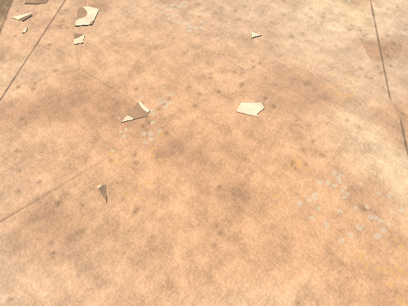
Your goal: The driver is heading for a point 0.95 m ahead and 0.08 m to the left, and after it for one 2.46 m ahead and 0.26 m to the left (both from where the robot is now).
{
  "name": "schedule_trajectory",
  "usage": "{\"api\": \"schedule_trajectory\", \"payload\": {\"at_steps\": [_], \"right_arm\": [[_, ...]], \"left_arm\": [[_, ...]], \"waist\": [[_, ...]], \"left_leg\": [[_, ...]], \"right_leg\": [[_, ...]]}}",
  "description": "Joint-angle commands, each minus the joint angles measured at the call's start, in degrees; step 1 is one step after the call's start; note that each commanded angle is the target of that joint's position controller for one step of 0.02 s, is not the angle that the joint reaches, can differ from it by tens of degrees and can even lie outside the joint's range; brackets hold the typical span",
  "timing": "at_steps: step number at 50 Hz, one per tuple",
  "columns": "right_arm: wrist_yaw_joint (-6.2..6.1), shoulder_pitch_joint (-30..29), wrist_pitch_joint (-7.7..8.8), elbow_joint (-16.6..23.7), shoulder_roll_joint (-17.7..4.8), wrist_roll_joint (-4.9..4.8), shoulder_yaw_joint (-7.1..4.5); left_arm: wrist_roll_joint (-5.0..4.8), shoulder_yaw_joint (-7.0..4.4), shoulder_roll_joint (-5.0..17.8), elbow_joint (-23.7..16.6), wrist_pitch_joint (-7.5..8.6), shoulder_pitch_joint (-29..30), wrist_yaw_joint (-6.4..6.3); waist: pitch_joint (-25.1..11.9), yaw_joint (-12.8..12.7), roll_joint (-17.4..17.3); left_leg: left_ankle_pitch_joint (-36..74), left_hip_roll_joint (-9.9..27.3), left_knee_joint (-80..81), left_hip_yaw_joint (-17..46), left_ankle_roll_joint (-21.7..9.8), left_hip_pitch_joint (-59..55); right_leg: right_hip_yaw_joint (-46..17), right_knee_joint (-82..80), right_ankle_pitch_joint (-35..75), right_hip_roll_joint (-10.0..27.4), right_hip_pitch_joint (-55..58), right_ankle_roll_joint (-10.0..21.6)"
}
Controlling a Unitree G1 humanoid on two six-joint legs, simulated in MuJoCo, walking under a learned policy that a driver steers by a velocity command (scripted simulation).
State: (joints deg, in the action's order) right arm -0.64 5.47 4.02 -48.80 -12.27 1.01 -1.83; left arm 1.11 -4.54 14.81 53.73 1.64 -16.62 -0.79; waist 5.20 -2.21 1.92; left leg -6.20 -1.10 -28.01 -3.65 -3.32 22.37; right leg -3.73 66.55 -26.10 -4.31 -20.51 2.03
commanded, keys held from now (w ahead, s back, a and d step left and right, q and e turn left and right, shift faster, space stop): no key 0.44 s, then w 0.04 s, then no key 0.52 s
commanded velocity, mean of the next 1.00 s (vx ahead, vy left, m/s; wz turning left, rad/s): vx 0.05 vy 0.00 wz -0.05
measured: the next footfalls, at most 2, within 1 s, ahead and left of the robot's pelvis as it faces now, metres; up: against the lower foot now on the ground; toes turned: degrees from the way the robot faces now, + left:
right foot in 0.24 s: +0.09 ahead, -0.11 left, +0.00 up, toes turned +0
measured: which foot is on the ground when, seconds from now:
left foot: down 0.00-1.00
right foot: up 0.00-0.22, down 0.24-1.00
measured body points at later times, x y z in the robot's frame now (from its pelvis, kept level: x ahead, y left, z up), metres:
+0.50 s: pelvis +0.06 -0.01 +0.01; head +0.05 -0.02 +0.46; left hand +0.11 +0.22 -0.14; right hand +0.07 -0.25 -0.14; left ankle +0.09 +0.09 -0.73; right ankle +0.05 -0.11 -0.73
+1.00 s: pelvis +0.09 -0.01 +0.01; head +0.10 +0.00 +0.46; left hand +0.09 +0.22 -0.15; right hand +0.09 -0.23 -0.15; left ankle +0.09 +0.09 -0.73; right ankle +0.05 -0.11 -0.73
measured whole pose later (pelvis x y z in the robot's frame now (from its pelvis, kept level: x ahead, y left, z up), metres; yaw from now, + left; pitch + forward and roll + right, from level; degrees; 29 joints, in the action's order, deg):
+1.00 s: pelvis +0.09 -0.01 +0.01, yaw +0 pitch -2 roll +0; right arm -2.4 15.5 0.6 -64.3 -8.4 0.5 -0.2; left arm 0.3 0.7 8.7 65.6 0.7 -15.9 -2.8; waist 2.2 0.2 0.3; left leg -12.3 -1.2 -22.3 -3.1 -2.1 8.4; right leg -0.4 21.4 -15.6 -1.0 -4.1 1.0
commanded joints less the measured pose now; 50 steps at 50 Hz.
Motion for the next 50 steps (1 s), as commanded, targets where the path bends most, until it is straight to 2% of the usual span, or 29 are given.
{"api": "schedule_trajectory", "payload": {"at_steps": [1, 2, 4, 7, 9, 10, 11, 12, 13, 14, 15, 16, 18, 22, 23, 24, 25, 27, 28, 30, 32, 40, 50], "right_arm": [[-0.31, 5.80, 0.76, 0.15, -4.55, 0.01, -0.43], [-0.19, 5.75, 1.08, -0.13, -4.75, 0.15, -0.33], [-0.10, 4.91, 1.09, -0.41, -5.34, 0.54, -0.14], [-0.02, 6.17, -0.10, -1.29, -6.67, 0.55, -0.34], [-0.01, 6.82, -1.24, -1.78, -7.44, 0.29, -0.53], [-0.08, 6.22, -1.81, -1.82, -7.47, -0.06, -0.49], [-0.20, 6.21, -2.22, -1.96, -6.82, -0.26, -0.20], [-0.22, 7.65, -2.43, -2.46, -5.88, -0.09, 0.10], [0.01, 9.18, -2.48, -2.20, -4.02, -0.19, 0.53], [0.03, 13.17, -3.06, -3.53, -1.52, -1.19, 0.94], [-0.07, 13.02, -3.41, -5.08, -2.71, -0.70, 0.80], [-0.03, 13.10, -3.39, -5.73, -3.00, -0.36, 0.63], [0.00, 13.81, -3.15, -7.07, -4.56, -0.11, 0.22], [-0.34, 13.53, -2.63, -9.17, -3.01, -0.40, 0.68], [-0.41, 13.66, -2.69, -9.61, -2.88, -0.32, 0.67], [-0.40, 13.52, -2.87, -9.68, -3.19, -0.17, 0.40], [-0.35, 13.05, -3.03, -9.68, -2.58, 0.05, 0.48], [-0.42, 13.46, -2.99, -10.40, -0.98, 0.15, 0.91], [-0.56, 13.94, -2.80, -10.94, -1.03, 0.09, 0.93], [-0.90, 14.64, -2.32, -11.72, -2.01, -0.14, 0.77], [-1.18, 14.74, -2.13, -12.23, -2.24, -0.40, 0.77], [-1.73, 15.06, -2.97, -14.03, -1.48, -0.52, 0.90], [-1.94, 14.30, -3.32, -15.44, -0.78, -0.55, 0.91]], "left_arm": [[0.84, -0.06, 0.83, -0.03, -1.82, -8.79, 0.75], [0.57, 0.11, 0.54, 0.18, -2.20, -8.98, 0.63], [0.44, 0.70, -0.01, 0.11, -2.92, -7.09, 0.37], [0.29, 1.60, 0.18, -0.41, -3.76, -2.28, 0.17], [0.23, 1.89, 0.71, -0.39, -3.81, -0.59, 0.11], [0.36, 2.14, 0.34, 0.02, -3.58, -0.75, 0.04], [0.64, 2.35, 0.27, 0.35, -3.18, -0.73, -0.12], [1.04, 2.51, 1.21, 0.25, -2.60, -0.40, -0.38], [1.73, 2.41, 3.99, -0.01, -1.78, -0.93, -0.83], [0.10, 2.38, 5.26, 0.50, -1.40, 2.62, -0.83], [-0.38, 3.18, 2.16, 0.48, -1.02, 5.23, -0.54], [-0.54, 3.44, 1.26, 1.05, -0.62, 5.61, -0.49], [-0.87, 3.32, 1.61, 2.30, -0.26, 4.00, -0.82], [-0.90, 3.34, 0.70, 4.58, -0.16, 1.07, -0.93], [-0.76, 3.21, 0.91, 5.12, -0.23, 0.11, -0.95], [-0.71, 2.70, 2.05, 5.52, -0.45, -0.68, -0.97], [-0.60, 2.60, 2.13, 5.57, -0.70, -0.14, -0.97], [-0.58, 3.07, 0.44, 5.66, -0.62, 0.97, -1.03], [-0.54, 3.30, -0.21, 5.93, -0.34, 1.06, -1.09], [-0.65, 3.46, -0.31, 6.83, 0.18, -0.14, -1.23], [-0.85, 3.57, -0.17, 7.65, 0.30, -1.05, -1.37], [-0.82, 4.28, -1.07, 10.10, -0.47, -2.69, -1.89], [-0.75, 4.65, -1.78, 11.75, -0.80, -3.34, -2.20]], "waist": [[-10.12, -0.41, -7.66], [-10.82, -1.07, -7.33], [-10.94, -1.57, -7.82], [-10.58, 0.40, -10.14], [-9.56, 0.96, -9.44], [-8.56, 0.24, -8.24], [-7.07, -0.21, -6.89], [-5.38, -0.19, -4.32], [-4.99, 1.07, 1.44], [-2.92, 4.92, 8.47], [-0.98, 5.07, 6.12], [-0.88, 5.20, 5.19], [-1.32, 4.59, 3.31], [-2.05, 3.08, -1.47], [-3.15, 2.75, -1.35], [-2.90, 2.45, -0.37], [-0.48, 2.57, 0.40], [1.87, 3.08, -0.54], [1.48, 3.23, -1.75], [-1.62, 2.88, -2.98], [-3.41, 2.61, -2.77], [-2.39, 2.65, -2.15], [-1.50, 2.56, -1.85]], "left_leg": [[34.56, 14.92, 10.38, 12.18, -9.23, -9.08], [35.95, 14.64, 10.30, 10.71, -9.40, -8.40], [31.50, 14.15, 10.89, 8.76, -9.43, -6.81], [13.97, 13.25, 12.90, 9.02, -8.99, -4.96], [-0.03, 13.18, 13.77, 10.80, -8.45, -3.48], [-6.54, 12.75, 13.53, 11.13, -7.47, -1.50], [-11.61, 12.15, 13.09, 11.35, -5.71, 1.27], [-14.93, 11.28, 12.54, 11.42, -2.95, 3.58], [-15.34, 8.23, 7.41, 8.64, -0.07, 4.55], [-11.88, 2.72, 6.75, 3.19, 1.66, -4.59], [-7.11, 3.57, 6.95, 4.22, 1.96, -11.98], [-4.16, 4.09, 7.80, 4.84, 2.08, -14.56], [-2.05, 5.53, 8.15, 5.89, 1.80, -14.80], [-2.09, 6.19, 10.13, 6.58, 1.70, -11.41], [-5.90, 5.31, 9.61, 5.92, 1.63, -11.62], [-12.05, 3.60, 7.33, 4.42, 1.27, -10.65], [-12.68, 3.20, 6.55, 4.04, 1.20, -9.03], [-7.83, 4.06, 7.38, 4.89, 1.39, -9.94], [-4.64, 4.93, 8.15, 5.77, 1.33, -11.12], [0.59, 6.18, 8.56, 6.86, 0.74, -12.82], [4.21, 6.59, 8.25, 6.94, 0.47, -14.13], [7.83, 6.81, 7.91, 6.80, 0.36, -15.95], [7.96, 6.76, 8.31, 6.90, 0.28, -16.18]], "right_leg": [[-0.85, -1.98, 2.19, 2.67, 0.15, -1.07], [-0.46, -4.80, 2.24, 2.42, 1.50, -1.26], [0.87, -13.33, 2.36, 2.88, 3.36, -1.39], [3.31, -23.14, 5.17, 3.41, 6.99, -1.18], [4.29, -28.54, 7.30, 3.30, 9.23, -0.90], [4.89, -33.31, 10.11, 3.16, 12.01, -0.48], [4.38, -38.89, 12.35, 3.39, 15.24, 0.17], [0.55, -44.79, 14.48, 5.93, 17.28, 0.88], [-9.24, -51.03, 13.28, 14.24, 17.81, 2.25], [-13.76, -54.84, 6.36, 18.09, 4.18, 5.08], [-11.80, -55.94, 1.60, 15.81, -1.23, 3.98], [-9.36, -55.50, 1.49, 13.12, -1.58, 2.20], [-6.29, -54.34, 6.88, 10.30, 1.77, 0.82], [-4.21, -50.93, 14.87, 9.58, 8.62, 1.57], [-4.15, -51.20, 10.33, 9.16, 9.10, 2.01], [-4.51, -51.29, 2.44, 8.64, 8.57, 2.99], [-5.71, -52.38, -0.54, 9.43, 6.48, 3.56], [-6.04, -52.96, 3.51, 10.15, 3.99, 3.33], [-4.89, -51.74, 9.37, 9.61, 4.77, 2.81], [-2.78, -48.97, 19.33, 8.68, 9.21, 2.06], [-2.21, -48.03, 23.09, 8.71, 11.73, 1.72], [-1.51, -47.76, 25.00, 8.99, 12.13, 0.93], [-1.28, -48.03, 24.48, 9.21, 12.39, 0.58]]}}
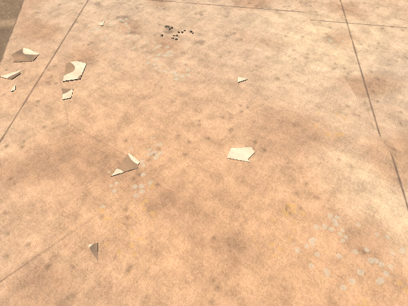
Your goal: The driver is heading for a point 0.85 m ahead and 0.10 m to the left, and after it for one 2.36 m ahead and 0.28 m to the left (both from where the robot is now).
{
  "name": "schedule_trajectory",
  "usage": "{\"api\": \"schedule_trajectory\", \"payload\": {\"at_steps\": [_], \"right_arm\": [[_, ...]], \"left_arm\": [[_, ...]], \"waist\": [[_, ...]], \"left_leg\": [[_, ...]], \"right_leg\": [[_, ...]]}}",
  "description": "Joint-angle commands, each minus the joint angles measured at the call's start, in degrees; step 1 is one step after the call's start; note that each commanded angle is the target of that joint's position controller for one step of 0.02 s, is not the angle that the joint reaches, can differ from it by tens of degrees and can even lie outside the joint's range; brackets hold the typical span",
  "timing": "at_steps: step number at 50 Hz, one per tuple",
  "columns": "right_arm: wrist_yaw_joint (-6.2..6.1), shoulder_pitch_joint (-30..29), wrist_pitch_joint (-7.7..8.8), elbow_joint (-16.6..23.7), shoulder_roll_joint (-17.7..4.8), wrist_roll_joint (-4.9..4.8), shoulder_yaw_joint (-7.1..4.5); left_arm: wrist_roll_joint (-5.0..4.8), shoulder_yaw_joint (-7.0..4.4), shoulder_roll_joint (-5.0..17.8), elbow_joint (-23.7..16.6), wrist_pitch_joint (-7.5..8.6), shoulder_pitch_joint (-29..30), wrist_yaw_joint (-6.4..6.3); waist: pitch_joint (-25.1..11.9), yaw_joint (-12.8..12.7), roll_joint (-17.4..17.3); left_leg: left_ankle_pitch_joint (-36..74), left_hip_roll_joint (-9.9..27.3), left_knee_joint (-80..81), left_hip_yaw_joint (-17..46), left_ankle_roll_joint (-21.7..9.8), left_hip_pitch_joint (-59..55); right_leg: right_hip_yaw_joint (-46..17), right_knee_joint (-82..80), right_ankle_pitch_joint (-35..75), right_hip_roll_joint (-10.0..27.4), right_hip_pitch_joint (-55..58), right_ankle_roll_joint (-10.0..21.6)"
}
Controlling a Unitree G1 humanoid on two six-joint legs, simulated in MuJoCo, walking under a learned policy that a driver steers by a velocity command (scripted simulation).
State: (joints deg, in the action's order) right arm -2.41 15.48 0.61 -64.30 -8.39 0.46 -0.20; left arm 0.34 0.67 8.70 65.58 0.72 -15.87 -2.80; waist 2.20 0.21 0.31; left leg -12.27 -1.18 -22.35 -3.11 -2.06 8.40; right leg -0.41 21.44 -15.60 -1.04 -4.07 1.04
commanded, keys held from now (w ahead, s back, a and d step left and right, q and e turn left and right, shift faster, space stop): no key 0.02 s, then w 0.98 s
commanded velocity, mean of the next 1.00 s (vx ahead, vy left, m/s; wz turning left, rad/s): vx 0.38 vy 0.00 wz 0.00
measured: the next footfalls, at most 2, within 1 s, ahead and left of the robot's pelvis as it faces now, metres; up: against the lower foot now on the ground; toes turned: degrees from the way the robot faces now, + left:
left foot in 0.74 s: +0.42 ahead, +0.05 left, +0.00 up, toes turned +4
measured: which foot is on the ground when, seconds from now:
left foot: down 0.00-0.34, up 0.36-0.72, down 0.74-1.00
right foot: down 0.00-0.74, up 0.76-1.00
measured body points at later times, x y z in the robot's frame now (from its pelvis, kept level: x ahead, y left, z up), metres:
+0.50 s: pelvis +0.11 -0.03 +0.00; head +0.12 -0.05 +0.45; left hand +0.04 +0.20 -0.14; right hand +0.15 -0.27 -0.16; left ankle +0.10 +0.08 -0.68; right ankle +0.02 -0.11 -0.74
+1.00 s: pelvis +0.39 +0.00 +0.00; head +0.40 +0.01 +0.45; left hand +0.47 +0.24 -0.14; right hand +0.36 -0.24 -0.15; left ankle +0.38 +0.05 -0.74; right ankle +0.43 -0.15 -0.67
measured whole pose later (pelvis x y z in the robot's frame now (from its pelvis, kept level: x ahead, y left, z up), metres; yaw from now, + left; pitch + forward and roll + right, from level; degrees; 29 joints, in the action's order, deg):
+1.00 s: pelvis +0.39 +0.00 +0.00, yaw -1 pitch -1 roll +1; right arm 0.1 21.7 5.3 -61.3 -10.9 0.8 -2.6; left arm 2.1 -2.8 11.5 55.4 3.0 -11.5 1.3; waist 2.6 0.7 1.5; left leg -10.6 -5.5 -16.7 -6.7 -6.7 5.8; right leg 0.1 60.6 -11.4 5.7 -32.8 3.6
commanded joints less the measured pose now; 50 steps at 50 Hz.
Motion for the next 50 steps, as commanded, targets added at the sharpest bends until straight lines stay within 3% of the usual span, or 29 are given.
{"api": "schedule_trajectory", "payload": {"at_steps": [1, 4, 7, 8, 10, 11, 13, 15, 16, 17, 18, 19, 20, 21, 23, 26, 30, 32, 34, 36, 37, 38, 39, 40, 41, 42, 44, 46, 50], "right_arm": [[-0.18, 4.25, 0.08, -0.06, -4.59, 0.00, -0.71], [0.11, 4.92, -0.50, -0.33, -5.77, 0.17, -1.51], [0.81, 6.64, -0.79, 0.45, -6.25, 0.23, -2.17], [0.94, 8.59, -0.49, 0.27, -6.41, 0.19, -2.34], [1.09, 13.81, 0.09, -1.05, -8.64, 0.51, -3.34], [1.24, 14.90, 0.29, -1.23, -9.39, 0.71, -3.76], [1.51, 12.24, 0.85, -0.25, -10.05, 1.00, -4.07], [1.70, 6.18, 1.14, 1.69, -9.06, 0.04, -3.97], [1.79, 2.32, 1.34, 3.11, -8.52, -0.29, -3.92], [1.96, -1.30, 2.00, 5.08, -6.41, -0.30, -3.30], [2.42, -3.75, 2.76, 7.83, -3.04, -0.24, -2.35], [2.65, -5.03, 2.88, 8.66, -7.04, 1.70, -3.25], [3.05, -4.23, 3.08, 8.06, -6.73, 1.99, -3.35], [3.45, -2.48, 3.37, 7.28, -5.26, 1.38, -3.07], [4.13, -2.08, 3.19, 7.10, -5.29, 1.35, -3.32], [4.41, -5.20, 2.25, 8.72, -4.59, 1.46, -3.30], [4.57, -16.23, 1.92, 13.66, -3.11, 0.86, -2.11], [4.38, -17.87, 1.78, 14.87, -3.88, 0.60, -1.99], [3.70, -14.65, 1.95, 14.59, -5.99, 0.51, -2.70], [2.87, -1.96, 2.66, 10.65, -8.60, 0.44, -4.15], [2.36, 6.33, 3.04, 7.90, -10.28, 1.00, -5.07], [1.99, 14.20, 3.25, 6.66, -15.45, 2.40, -6.41], [2.71, 12.70, 2.96, 7.35, -17.89, 2.68, -6.71], [3.09, 5.99, 2.74, 8.01, -15.72, 0.40, -6.44], [3.21, 0.19, 3.06, 9.21, -11.57, -0.10, -5.23], [3.40, -1.74, 3.71, 9.09, -8.74, 0.17, -4.42], [2.83, -0.77, 4.64, 7.62, -5.63, 0.35, -3.22], [2.47, 2.83, 5.53, 6.20, -6.22, 0.36, -3.03], [2.34, 7.61, 5.74, 5.29, -7.98, 0.15, -2.94]], "left_arm": [[0.03, -0.53, 4.26, 0.01, 0.10, -4.14, -0.20], [0.46, -1.11, 5.00, 0.32, -0.22, -5.34, -0.01], [0.84, -1.36, 4.46, -1.62, -0.16, -4.59, 0.73], [1.00, -1.20, 3.63, -2.55, 0.32, -3.67, 0.98], [1.71, -0.93, 1.88, -4.79, 1.64, -0.83, 1.69], [1.89, -1.21, 2.78, -6.10, 2.24, 1.26, 2.07], [1.49, -1.62, 3.31, -7.24, 3.22, 0.98, 2.87], [0.64, -1.80, 2.16, -5.61, 3.94, -5.25, 3.25], [0.27, -2.11, 1.96, -3.28, 4.10, -11.51, 3.12], [0.75, -3.08, 4.86, -1.54, 4.31, -18.25, 2.57], [0.73, -4.88, 11.10, -0.35, 4.33, -25.49, 2.12], [0.95, -5.01, 11.04, 0.04, 3.55, -24.52, 1.86], [1.23, -4.33, 8.49, -1.69, 3.49, -19.66, 1.82], [1.19, -3.98, 7.40, -2.88, 3.77, -16.28, 1.89], [0.93, -3.27, 6.01, -3.80, 4.56, -13.47, 1.83], [0.53, -2.64, 5.37, -2.60, 5.30, -15.98, 1.74], [0.69, -2.14, 5.93, -2.56, 5.59, -15.80, 1.68], [0.64, -2.29, 7.21, -2.29, 5.80, -16.07, 1.56], [0.55, -2.50, 8.53, -2.34, 6.10, -14.86, 1.51], [0.60, -2.96, 10.01, -2.63, 5.78, -13.18, 1.35], [0.44, -3.01, 10.16, -2.93, 5.54, -12.52, 1.49], [0.47, -2.35, 7.13, -4.36, 5.32, -14.11, 1.87], [-1.16, -1.99, 1.78, -4.73, 4.90, -20.35, 2.53], [0.04, -3.16, 6.71, -5.90, 4.57, -14.12, 2.53], [0.47, -3.56, 7.60, -7.82, 4.76, -8.66, 2.86], [0.64, -3.60, 6.74, -8.10, 4.91, -6.74, 2.97], [1.74, -3.54, 4.60, -7.64, 3.68, -8.36, 3.49], [1.87, -3.61, 3.60, -8.13, 2.64, -7.71, 3.94], [1.82, -3.80, 4.67, -12.22, 1.63, 3.13, 4.52]], "waist": [[1.56, 0.13, -0.25], [1.82, 0.19, -0.51], [9.48, 1.03, -1.81], [10.45, 1.89, -2.97], [8.74, 3.62, -7.93], [8.32, 4.04, -7.89], [7.91, 2.13, -7.27], [7.23, -2.44, -5.73], [6.39, -5.54, -4.00], [5.22, -8.49, 2.66], [3.17, -10.84, 16.24], [7.02, -8.96, 11.53], [8.15, -5.84, 4.41], [7.56, -3.71, 2.50], [6.26, -1.47, 2.26], [5.09, -0.85, 4.05], [7.40, -1.86, 5.57], [7.13, -1.77, 6.67], [4.54, 0.57, 6.50], [-2.61, 6.25, 5.66], [-6.71, 9.66, 4.59], [-13.04, 10.88, -2.34], [-17.22, 5.86, -12.47], [-10.66, 4.43, -5.17], [-2.91, 2.78, -2.92], [0.45, 1.31, -0.20], [0.82, -1.87, -1.17], [1.04, -2.58, -1.85], [3.91, -1.10, -2.45]], "left_leg": [[13.83, 6.81, 2.72, 6.38, -0.97, -2.17], [-9.60, 3.87, 1.49, 5.39, -2.65, -0.53], [-29.82, 6.06, 3.12, 11.40, -5.99, 5.25], [-31.59, 8.08, 4.46, 15.11, -7.43, 3.89], [-32.93, 15.17, 10.71, 26.33, -11.55, -2.52], [-32.07, 18.00, 13.24, 29.96, -13.25, -2.83], [-28.45, 19.16, 13.86, 30.03, -13.77, 0.88], [-23.29, 14.92, 11.26, 21.44, -10.22, 9.01], [-20.36, 10.94, 6.86, 15.71, -7.95, 16.58], [-16.38, 6.00, -3.74, 8.64, -5.26, 25.78], [-15.01, -1.77, -22.68, -2.18, -2.25, 34.57], [-18.18, 0.34, -32.67, -0.04, -2.84, 39.11], [-14.32, 2.83, -37.08, 2.50, -3.36, 39.28], [-10.24, 3.92, -38.11, 3.13, -3.24, 37.89], [-4.84, 5.00, -37.02, 2.39, -2.27, 35.61], [-1.02, 3.82, -35.29, -0.69, -0.99, 35.04], [4.78, 2.12, -20.38, -4.07, -0.78, 28.67], [6.10, 0.82, -14.77, -5.52, -2.25, 22.69], [5.76, -1.12, -12.73, -5.89, -4.64, 15.83], [5.18, -3.40, -9.61, -5.38, -6.87, 3.13], [5.30, -1.39, -6.79, -3.32, -7.94, -8.08], [-6.13, 12.68, -5.16, 12.71, -10.21, -19.51], [-11.11, 25.92, 5.40, 42.86, -18.06, -26.62], [-19.51, 22.94, 9.89, 41.91, -16.64, -18.95], [-17.90, 21.21, 11.35, 32.67, -14.79, -10.14], [-9.71, 18.60, 12.90, 26.52, -13.33, -3.84], [0.43, 14.46, 14.04, 17.49, -10.77, 2.45], [7.47, 13.30, 14.58, 13.50, -10.72, 3.19], [11.22, 11.70, 17.09, 9.07, -10.23, 0.63]], "right_leg": [[-4.58, -2.97, 13.78, 5.95, -4.05, 1.56], [-3.16, -1.15, -6.68, 3.04, -6.01, 3.46], [-4.94, 2.26, -23.13, 2.42, -15.82, 5.85], [-4.45, 4.95, -22.01, 1.96, -18.91, 5.95], [1.19, 13.89, -12.43, -0.14, -23.86, 5.01], [2.86, 16.30, -10.09, 0.22, -24.45, 4.78], [2.12, 17.30, -10.22, 1.78, -21.38, 5.20], [3.31, 8.34, -6.25, 1.03, -8.69, 5.56], [3.43, 3.50, -3.75, -0.49, 2.70, 5.70], [-5.82, -2.87, -7.62, 4.94, 12.98, 6.87], [-27.93, -13.93, -19.90, 18.35, 18.72, 11.09], [-32.60, -13.86, -16.19, 22.75, 15.41, 13.77], [-27.86, -12.64, -11.27, 20.88, 12.82, 13.20], [-23.16, -12.89, -5.32, 18.64, 11.23, 11.95], [-15.55, -14.10, 4.29, 15.27, 9.85, 10.06], [-8.21, -12.68, 23.20, 12.70, 9.26, 9.40], [-3.01, -13.42, 31.18, 10.43, 2.86, 9.09], [-2.18, -13.17, 36.62, 11.29, 2.17, 8.94], [-0.93, -7.94, 50.98, 12.41, 4.36, 8.11], [0.68, 7.53, 59.62, 11.94, 6.12, 6.68], [1.69, 19.23, 51.62, 10.13, 0.60, 5.96], [3.81, 37.56, 27.27, 6.36, -9.80, 5.49], [1.27, 57.28, -14.63, -4.09, -26.58, 4.07], [-3.85, 59.30, -8.80, 0.01, -30.92, 5.26], [-2.95, 56.15, -2.92, 2.73, -31.93, 5.58], [-2.65, 53.04, -0.14, 4.49, -29.67, 5.61], [-2.47, 47.84, 0.80, 6.42, -23.92, 4.49], [-1.18, 44.82, 1.10, 6.67, -23.85, 3.43], [1.40, 36.16, 8.52, 8.12, -32.56, 1.36]]}}
Keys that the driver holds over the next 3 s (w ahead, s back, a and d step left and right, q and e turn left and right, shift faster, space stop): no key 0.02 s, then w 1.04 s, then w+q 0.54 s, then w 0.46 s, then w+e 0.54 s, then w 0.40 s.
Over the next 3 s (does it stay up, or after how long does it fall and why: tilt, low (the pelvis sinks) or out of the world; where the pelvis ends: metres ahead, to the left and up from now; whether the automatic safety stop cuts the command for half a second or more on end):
stays up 1.47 0.19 -0.02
